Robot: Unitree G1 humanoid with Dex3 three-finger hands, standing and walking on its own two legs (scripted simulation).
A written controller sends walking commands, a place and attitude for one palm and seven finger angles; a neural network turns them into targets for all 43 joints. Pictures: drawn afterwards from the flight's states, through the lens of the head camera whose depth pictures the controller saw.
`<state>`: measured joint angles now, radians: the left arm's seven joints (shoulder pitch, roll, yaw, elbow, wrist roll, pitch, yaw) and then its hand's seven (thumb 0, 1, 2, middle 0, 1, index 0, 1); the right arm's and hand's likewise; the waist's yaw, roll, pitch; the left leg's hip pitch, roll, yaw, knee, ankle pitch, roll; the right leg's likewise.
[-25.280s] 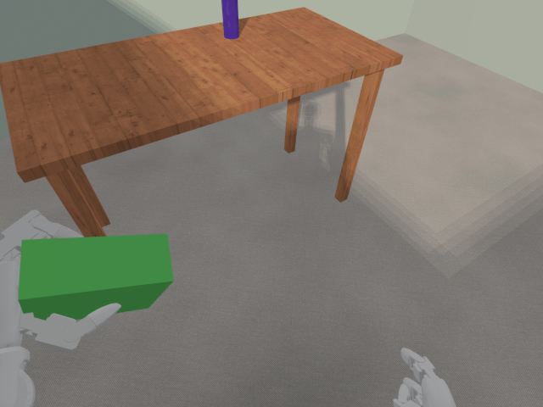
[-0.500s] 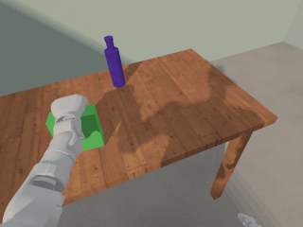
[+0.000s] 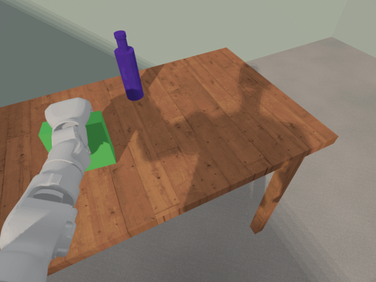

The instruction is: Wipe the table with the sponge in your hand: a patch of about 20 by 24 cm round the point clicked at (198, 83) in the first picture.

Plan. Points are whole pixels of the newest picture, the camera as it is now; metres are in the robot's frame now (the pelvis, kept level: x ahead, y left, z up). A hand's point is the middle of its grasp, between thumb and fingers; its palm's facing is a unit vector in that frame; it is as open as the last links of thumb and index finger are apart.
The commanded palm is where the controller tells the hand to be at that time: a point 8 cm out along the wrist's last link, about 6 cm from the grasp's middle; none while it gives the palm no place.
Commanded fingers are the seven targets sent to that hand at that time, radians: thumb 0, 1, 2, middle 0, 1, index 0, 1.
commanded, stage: wipe forward along the third lane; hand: left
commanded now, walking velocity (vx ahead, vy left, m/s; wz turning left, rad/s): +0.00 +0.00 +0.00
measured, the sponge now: (84, 151) +0.42 +0.27 +0.04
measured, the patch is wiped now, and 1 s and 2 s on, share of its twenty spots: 0.90 0.95 0.95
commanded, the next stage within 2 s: wipe back along the third lane in 0.14 s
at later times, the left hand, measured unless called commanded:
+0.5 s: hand (78, 130) +0.44 +0.27 +0.09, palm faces +0.00 +0.01 -1.00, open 9.9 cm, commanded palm +0.40 +0.25 +0.12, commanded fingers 0.00 0.10 1.30 -1.20 -1.60 -1.20 -1.60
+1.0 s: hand (79, 140) +0.40 +0.26 +0.10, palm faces +0.05 -0.02 -1.00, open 10.0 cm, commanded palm +0.36 +0.23 +0.12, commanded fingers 0.00 0.10 1.30 -1.20 -1.60 -1.20 -1.60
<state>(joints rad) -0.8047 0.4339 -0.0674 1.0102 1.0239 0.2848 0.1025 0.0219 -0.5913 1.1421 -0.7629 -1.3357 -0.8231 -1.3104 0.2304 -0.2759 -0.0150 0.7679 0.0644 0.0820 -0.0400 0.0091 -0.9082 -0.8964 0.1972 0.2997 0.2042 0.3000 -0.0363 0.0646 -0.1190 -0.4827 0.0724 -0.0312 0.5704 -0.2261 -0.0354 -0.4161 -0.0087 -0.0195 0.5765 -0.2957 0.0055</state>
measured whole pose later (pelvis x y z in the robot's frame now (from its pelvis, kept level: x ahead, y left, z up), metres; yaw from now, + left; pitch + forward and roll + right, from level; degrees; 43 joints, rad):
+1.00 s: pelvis +0.04 +0.02 +0.00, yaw +1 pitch +5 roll +0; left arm -0.48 0.31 -0.26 0.52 1.00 0.53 0.12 -0.01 -0.48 1.07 -0.67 -1.40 -0.72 -1.40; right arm 0.08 -0.26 0.00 0.68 0.08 0.16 0.01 0.01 -0.91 -0.90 0.20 0.30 0.20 0.30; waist 0.06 0.07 -0.15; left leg -0.35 0.04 -0.03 0.56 -0.29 -0.03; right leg -0.26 -0.04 -0.02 0.53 -0.35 0.03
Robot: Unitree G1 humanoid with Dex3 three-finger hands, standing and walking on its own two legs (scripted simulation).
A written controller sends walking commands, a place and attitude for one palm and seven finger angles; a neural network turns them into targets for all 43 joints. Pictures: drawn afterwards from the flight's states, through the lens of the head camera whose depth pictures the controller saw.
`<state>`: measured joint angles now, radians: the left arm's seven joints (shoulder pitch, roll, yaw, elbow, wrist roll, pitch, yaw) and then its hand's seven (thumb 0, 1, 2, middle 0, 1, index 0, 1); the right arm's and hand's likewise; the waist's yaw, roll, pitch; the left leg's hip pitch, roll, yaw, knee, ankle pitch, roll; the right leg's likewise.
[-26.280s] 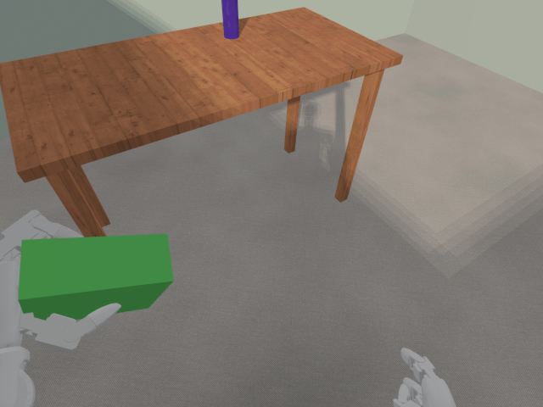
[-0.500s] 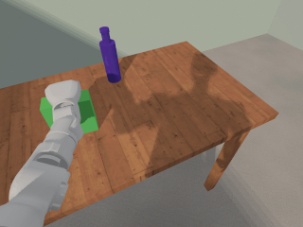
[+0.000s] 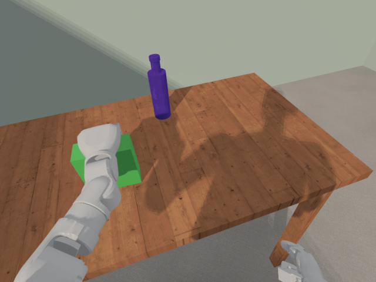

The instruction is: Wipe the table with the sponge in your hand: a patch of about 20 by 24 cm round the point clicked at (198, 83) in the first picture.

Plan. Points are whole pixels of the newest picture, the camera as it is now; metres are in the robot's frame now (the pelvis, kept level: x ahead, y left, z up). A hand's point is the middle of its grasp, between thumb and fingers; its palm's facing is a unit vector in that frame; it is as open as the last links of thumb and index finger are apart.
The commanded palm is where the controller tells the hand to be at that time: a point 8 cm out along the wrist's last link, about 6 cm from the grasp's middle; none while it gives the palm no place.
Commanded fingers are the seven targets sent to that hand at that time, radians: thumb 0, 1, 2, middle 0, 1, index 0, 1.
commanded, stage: wipe back along the third lane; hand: left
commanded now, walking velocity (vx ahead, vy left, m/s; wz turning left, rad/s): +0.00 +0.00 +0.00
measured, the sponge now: (112, 170) +0.37 +0.24 +0.04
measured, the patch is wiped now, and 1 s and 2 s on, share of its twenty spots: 0.95 0.95 0.95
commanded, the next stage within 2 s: slide back across to the middle lane in 1.42 s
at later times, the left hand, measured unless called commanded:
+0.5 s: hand (109, 172) +0.31 +0.21 +0.10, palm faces +0.09 -0.09 -0.99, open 9.9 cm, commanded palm +0.27 +0.19 +0.13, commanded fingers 0.00 0.10 1.30 -1.20 -1.60 -1.20 -1.60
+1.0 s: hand (114, 188) +0.28 +0.19 +0.09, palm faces +0.10 -0.06 -0.99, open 9.9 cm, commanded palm +0.23 +0.16 +0.13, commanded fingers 0.00 0.10 1.30 -1.20 -1.60 -1.20 -1.60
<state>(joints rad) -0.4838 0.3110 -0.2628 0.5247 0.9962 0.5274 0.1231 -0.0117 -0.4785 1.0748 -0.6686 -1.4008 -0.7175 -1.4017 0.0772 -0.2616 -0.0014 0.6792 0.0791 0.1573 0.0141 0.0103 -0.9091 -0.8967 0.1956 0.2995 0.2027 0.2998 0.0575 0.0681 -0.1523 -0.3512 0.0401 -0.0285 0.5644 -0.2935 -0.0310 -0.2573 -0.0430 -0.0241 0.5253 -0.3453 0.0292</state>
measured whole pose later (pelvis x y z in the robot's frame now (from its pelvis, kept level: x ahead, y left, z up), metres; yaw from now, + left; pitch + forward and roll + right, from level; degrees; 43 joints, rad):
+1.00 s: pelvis -0.02 -0.01 +0.00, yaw -1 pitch -1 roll +0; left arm -0.14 0.30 -0.36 0.06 1.02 0.63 0.08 0.02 -0.47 1.07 -0.66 -1.41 -0.72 -1.40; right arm 0.02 -0.26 0.02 0.66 0.09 0.14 0.05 0.01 -0.91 -0.90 0.19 0.30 0.20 0.30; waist 0.09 0.11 -0.11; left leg -0.26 0.05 -0.01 0.55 -0.27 -0.05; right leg -0.20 -0.03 -0.01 0.57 -0.35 0.01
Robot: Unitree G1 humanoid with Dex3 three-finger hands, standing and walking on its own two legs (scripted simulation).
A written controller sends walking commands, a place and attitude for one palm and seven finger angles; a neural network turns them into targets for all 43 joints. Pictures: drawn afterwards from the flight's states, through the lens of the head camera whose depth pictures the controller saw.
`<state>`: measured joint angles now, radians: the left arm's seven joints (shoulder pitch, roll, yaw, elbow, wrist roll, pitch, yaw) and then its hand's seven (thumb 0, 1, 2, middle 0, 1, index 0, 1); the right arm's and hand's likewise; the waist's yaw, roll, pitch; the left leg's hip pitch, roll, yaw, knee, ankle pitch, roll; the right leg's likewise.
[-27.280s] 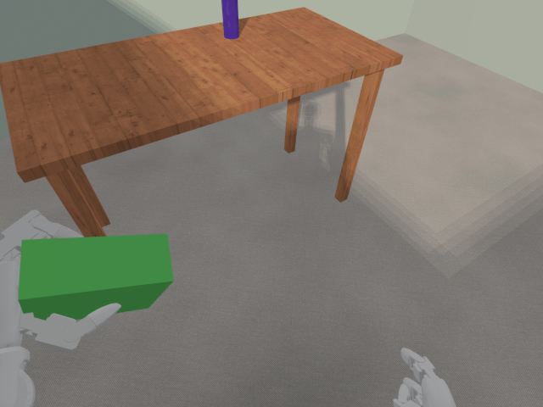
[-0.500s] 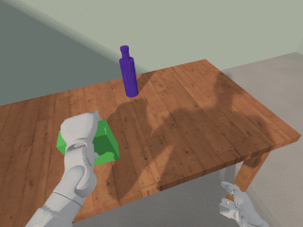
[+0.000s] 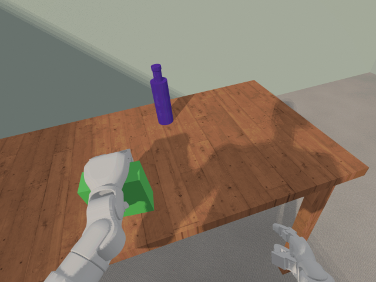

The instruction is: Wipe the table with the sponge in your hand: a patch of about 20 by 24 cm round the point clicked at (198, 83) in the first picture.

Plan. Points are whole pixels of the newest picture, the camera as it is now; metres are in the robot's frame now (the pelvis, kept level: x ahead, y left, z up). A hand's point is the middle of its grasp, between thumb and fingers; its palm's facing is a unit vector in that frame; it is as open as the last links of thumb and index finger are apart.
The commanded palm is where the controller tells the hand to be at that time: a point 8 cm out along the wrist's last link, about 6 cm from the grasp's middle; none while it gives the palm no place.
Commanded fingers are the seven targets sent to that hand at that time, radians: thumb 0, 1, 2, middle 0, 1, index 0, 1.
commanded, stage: wipe back along the third lane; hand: left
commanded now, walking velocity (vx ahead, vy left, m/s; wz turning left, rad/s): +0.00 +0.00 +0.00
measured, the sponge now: (123, 197) +0.29 +0.21 +0.04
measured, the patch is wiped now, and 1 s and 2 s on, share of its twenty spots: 0.95 0.95 0.95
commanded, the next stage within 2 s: slide back across to the middle lane in 0.42 s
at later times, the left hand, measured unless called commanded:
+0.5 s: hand (118, 185) +0.29 +0.20 +0.09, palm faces +0.09 -0.07 -0.99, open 9.9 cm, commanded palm +0.25 +0.18 +0.12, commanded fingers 0.00 0.10 1.30 -1.20 -1.60 -1.20 -1.60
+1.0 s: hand (102, 186) +0.27 +0.23 +0.11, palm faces +0.13 -0.19 -0.97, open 9.9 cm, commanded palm +0.23 +0.24 +0.15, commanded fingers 0.00 0.10 1.30 -1.20 -1.60 -1.20 -1.60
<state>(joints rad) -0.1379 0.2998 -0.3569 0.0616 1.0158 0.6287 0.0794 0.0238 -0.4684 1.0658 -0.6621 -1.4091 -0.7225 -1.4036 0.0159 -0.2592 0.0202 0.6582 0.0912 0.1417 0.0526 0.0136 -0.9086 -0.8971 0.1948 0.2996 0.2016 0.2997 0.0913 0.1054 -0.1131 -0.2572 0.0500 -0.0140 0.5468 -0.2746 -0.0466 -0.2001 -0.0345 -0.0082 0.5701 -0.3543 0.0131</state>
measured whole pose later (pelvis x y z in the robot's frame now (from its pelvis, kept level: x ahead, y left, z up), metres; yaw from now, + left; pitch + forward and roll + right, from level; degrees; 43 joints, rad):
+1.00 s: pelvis +0.00 -0.01 +0.00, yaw -1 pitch -2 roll +0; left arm -0.03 0.37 -0.19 -0.11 0.92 0.58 0.02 -0.02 -0.48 1.06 -0.69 -1.39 -0.75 -1.38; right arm 0.01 -0.26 0.03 0.65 0.07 0.12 -0.01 0.01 -0.91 -0.90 0.20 0.30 0.20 0.30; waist 0.09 0.08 -0.08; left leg -0.23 0.07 0.00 0.53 -0.27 -0.05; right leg -0.18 -0.02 0.00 0.55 -0.34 0.00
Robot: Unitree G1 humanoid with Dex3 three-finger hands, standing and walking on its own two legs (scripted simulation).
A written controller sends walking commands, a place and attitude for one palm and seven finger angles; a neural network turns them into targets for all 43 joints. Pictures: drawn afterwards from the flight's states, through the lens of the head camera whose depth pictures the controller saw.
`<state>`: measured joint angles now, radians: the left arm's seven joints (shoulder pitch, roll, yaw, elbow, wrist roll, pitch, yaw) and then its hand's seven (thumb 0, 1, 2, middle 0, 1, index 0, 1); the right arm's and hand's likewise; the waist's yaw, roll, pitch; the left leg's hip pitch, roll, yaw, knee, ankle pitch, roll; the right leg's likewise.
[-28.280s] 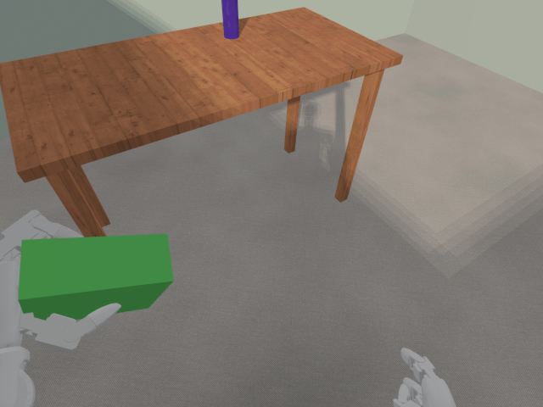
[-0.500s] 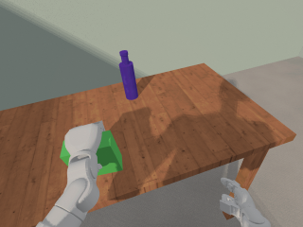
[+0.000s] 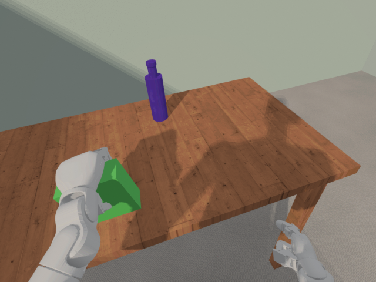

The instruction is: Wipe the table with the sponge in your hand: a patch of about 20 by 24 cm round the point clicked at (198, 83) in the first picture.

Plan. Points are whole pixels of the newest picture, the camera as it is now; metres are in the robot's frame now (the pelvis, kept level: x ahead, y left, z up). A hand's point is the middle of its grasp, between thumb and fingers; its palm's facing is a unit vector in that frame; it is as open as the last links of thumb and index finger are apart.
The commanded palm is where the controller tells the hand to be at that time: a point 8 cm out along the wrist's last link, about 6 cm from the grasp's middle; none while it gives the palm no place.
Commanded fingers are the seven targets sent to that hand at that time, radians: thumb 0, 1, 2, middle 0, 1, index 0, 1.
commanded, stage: slide back across to the middle lane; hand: left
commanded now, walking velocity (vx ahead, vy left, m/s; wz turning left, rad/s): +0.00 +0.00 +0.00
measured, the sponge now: (106, 198) +0.27 +0.23 +0.05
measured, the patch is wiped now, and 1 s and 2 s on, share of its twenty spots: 0.95 0.95 0.95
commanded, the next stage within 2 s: wipe forward along the middle lane in 0.16 s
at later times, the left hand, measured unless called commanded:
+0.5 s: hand (73, 194) +0.25 +0.28 +0.09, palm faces +0.02 -0.10 -1.00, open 9.8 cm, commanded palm +0.23 +0.29 +0.14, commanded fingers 0.00 0.10 1.30 -1.20 -1.60 -1.20 -1.60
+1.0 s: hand (72, 180) +0.29 +0.31 +0.09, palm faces -0.04 -0.05 -1.00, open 9.9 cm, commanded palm +0.28 +0.31 +0.13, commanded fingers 0.00 0.10 1.30 -1.20 -1.60 -1.20 -1.60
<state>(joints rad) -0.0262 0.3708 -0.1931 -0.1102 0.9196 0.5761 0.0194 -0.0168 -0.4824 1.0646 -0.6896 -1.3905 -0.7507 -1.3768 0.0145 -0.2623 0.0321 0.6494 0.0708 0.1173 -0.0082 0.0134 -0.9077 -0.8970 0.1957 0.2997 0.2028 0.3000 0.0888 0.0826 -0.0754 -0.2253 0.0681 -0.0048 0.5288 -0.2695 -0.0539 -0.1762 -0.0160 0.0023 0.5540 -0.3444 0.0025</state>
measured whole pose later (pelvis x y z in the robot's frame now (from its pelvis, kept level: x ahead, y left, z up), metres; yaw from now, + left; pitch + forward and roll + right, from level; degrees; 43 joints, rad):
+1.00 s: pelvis -0.03 +0.00 +0.00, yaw +2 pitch +0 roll +0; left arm -0.33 0.46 -0.08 0.43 0.98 0.30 -0.02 -0.02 -0.55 1.11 -0.76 -1.33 -0.82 -1.30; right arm 0.13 -0.28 0.00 0.74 0.07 0.05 -0.07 0.01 -0.91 -0.90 0.20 0.30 0.20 0.30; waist 0.07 0.09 -0.07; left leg -0.30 0.06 -0.04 0.51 -0.21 -0.04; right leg -0.24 -0.02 -0.03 0.53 -0.29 0.00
